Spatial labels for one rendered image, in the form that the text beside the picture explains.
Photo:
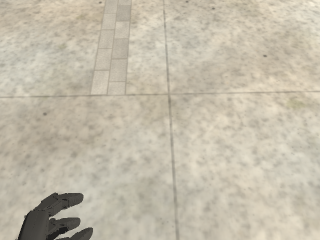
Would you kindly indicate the robot left hand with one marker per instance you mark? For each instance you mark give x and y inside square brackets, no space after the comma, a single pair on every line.
[37,226]

